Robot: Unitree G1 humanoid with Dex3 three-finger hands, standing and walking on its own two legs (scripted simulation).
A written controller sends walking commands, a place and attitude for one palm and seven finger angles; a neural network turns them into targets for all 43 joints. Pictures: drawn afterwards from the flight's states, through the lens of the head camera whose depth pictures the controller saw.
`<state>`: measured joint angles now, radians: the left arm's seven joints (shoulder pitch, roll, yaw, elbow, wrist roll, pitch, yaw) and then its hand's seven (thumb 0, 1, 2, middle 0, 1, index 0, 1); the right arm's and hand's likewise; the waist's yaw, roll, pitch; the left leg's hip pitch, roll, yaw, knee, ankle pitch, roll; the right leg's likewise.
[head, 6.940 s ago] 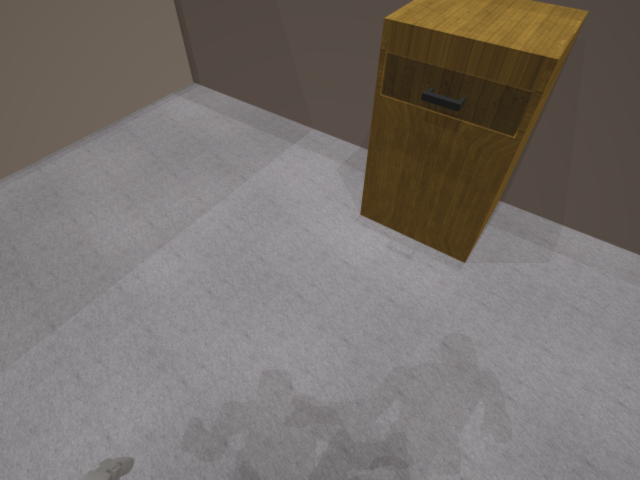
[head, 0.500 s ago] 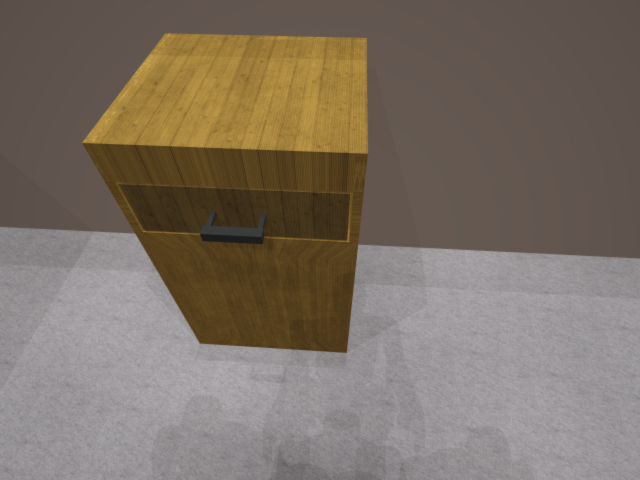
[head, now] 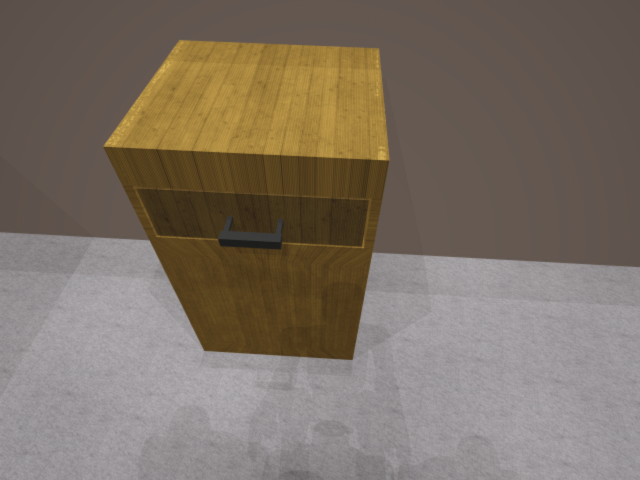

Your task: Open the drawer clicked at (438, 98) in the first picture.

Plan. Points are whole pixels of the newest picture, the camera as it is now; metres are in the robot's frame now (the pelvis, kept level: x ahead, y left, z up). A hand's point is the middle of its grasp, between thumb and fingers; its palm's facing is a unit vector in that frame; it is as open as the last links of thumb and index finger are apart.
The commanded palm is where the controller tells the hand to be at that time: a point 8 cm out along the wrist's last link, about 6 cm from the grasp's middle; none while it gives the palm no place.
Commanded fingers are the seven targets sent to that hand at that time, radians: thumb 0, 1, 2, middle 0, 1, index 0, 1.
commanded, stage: shuffle to correct the standing spot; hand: left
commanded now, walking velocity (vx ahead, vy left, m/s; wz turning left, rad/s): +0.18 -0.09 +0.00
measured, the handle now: (252, 231) +0.57 +0.17 -0.11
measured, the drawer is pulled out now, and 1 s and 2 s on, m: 0.00 0.00 0.00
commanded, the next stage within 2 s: come to a stop and stand still in 0.08 s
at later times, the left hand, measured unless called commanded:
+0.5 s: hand out of the picture +0.03 +0.13 -0.18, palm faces +0.06 -0.98 -0.19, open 7.3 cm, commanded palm none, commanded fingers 0.00 0.90 0.90 -0.20 -0.30 -0.20 -0.30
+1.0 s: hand out of the picture +0.01 +0.17 -0.18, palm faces +0.06 -0.97 -0.22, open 7.3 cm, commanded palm none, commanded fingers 0.00 0.90 0.90 -0.20 -0.30 -0.20 -0.30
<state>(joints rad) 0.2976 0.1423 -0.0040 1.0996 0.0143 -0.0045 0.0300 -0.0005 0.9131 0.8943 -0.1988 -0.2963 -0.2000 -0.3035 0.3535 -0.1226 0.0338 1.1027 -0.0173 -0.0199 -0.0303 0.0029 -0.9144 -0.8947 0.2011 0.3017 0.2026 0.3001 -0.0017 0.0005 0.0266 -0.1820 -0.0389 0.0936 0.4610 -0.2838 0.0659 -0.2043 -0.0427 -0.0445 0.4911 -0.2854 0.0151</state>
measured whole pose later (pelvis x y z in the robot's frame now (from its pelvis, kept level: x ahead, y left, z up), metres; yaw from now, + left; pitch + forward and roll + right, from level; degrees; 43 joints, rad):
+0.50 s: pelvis +0.05 -0.04 +0.00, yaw +1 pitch +1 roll +1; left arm 0.30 0.12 0.01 1.10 0.01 -0.02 0.05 0.01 0.92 0.89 -0.20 -0.30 -0.20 -0.30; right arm 0.27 -0.14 0.00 1.09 -0.01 0.00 -0.06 0.01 -0.93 -0.89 0.20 0.30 0.20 0.30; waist 0.01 -0.01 0.05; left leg -0.19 0.01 0.08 0.57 -0.32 0.00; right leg -0.21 -0.01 -0.08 0.60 -0.33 -0.04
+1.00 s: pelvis -0.01 -0.01 -0.01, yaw +0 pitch -1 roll +2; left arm 0.26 0.15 0.02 1.03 0.03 0.01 0.03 0.00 0.92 0.89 -0.20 -0.30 -0.20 -0.30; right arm 0.20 -0.16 -0.01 1.01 -0.02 0.02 -0.03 -0.01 -0.95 -0.89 0.20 0.30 0.20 0.30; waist 0.02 -0.01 0.04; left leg -0.30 -0.03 0.10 0.51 -0.20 0.04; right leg -0.22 -0.04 -0.03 0.58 -0.35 -0.01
